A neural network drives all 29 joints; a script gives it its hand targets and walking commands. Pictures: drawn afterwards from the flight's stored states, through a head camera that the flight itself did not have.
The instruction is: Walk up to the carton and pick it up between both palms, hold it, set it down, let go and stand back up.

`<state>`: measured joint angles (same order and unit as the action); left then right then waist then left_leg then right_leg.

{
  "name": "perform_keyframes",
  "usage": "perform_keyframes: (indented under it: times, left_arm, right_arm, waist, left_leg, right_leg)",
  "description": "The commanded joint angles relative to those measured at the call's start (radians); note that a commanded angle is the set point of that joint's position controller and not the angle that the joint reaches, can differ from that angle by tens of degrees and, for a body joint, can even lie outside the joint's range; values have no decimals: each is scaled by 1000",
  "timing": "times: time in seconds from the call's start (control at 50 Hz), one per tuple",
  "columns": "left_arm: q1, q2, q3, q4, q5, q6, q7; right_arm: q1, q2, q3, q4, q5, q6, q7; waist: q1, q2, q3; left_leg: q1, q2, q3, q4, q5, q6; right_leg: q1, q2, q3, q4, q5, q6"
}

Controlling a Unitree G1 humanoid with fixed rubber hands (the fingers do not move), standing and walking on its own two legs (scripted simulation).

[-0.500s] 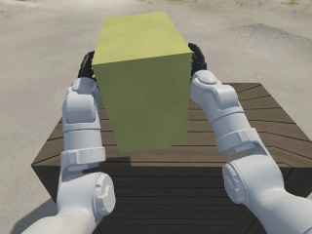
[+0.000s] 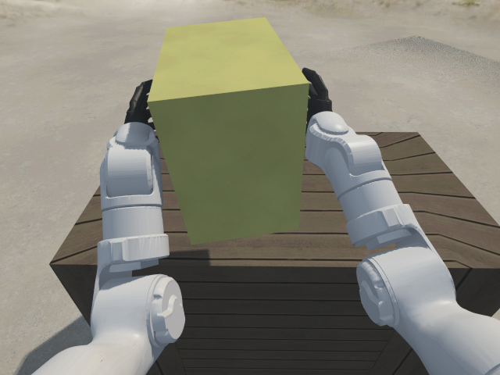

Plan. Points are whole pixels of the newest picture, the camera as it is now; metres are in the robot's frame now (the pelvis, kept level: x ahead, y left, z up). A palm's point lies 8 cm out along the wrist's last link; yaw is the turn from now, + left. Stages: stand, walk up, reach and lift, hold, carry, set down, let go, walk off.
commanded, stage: hold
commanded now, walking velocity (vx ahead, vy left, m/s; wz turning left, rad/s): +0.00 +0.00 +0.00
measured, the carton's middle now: (230, 124) +0.41 +0.00 +0.25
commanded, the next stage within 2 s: none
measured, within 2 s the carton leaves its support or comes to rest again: neither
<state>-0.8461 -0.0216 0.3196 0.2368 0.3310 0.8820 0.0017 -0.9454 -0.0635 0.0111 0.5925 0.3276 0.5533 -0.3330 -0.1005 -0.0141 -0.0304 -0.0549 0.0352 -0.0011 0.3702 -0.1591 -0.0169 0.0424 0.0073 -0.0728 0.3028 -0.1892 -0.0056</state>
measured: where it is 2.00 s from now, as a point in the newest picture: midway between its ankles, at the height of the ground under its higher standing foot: outside the picture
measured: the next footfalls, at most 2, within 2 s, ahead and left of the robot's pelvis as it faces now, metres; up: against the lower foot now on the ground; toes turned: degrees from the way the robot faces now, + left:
none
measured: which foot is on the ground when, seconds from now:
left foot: down 0.00-1.00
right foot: down 0.00-1.00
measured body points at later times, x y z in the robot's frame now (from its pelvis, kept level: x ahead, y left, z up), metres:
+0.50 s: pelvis +0.00 +0.00 +0.00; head -0.07 +0.01 +0.44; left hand +0.38 +0.13 +0.27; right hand +0.38 -0.13 +0.27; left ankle +0.04 +0.13 -0.75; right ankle +0.00 -0.11 -0.75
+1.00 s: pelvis +0.00 +0.00 +0.00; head -0.08 +0.01 +0.44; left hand +0.38 +0.13 +0.27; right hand +0.38 -0.13 +0.27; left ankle +0.04 +0.13 -0.75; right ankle +0.00 -0.11 -0.75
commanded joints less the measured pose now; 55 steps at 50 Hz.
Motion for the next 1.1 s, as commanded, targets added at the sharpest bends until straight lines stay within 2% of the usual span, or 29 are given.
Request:
perform_keyframes:
  times: [0.0,0.54,1.08]
  left_arm:
    - [-790,-563,-429,-145,-187,-94,-150]
    - [-768,-560,-440,-169,-185,-84,-153]
    - [-785,-559,-413,-123,-174,-88,-156]
  right_arm:
    - [-812,660,311,-302,137,-49,116]
    - [-801,656,330,-338,147,-44,109]
    - [-814,656,299,-291,129,-45,119]
  waist:
    - [-7,49,-400]
    - [-7,45,-410]
    - [-7,45,-382]
  left_leg:
    - [141,-76,10,-23,197,-14]
    - [154,-79,9,-15,230,-17]
    - [133,-75,12,-33,176,-12]
  right_leg:
    - [8,68,22,-37,204,67]
    - [18,71,21,-32,249,70]
    - [6,68,19,-42,181,66]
